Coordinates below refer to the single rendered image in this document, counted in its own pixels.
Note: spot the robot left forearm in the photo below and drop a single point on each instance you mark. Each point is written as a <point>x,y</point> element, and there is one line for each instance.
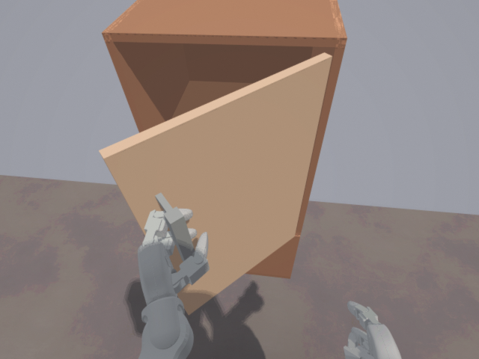
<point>167,333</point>

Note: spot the handle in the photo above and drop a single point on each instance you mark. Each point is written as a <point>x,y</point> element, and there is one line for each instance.
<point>177,225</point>

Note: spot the cupboard door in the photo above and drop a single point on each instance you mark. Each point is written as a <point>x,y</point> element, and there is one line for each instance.
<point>240,163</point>

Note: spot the robot left hand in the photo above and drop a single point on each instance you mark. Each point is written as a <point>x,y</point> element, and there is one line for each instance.
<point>154,263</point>

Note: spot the robot right hand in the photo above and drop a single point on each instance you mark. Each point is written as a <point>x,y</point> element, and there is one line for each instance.
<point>377,343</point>

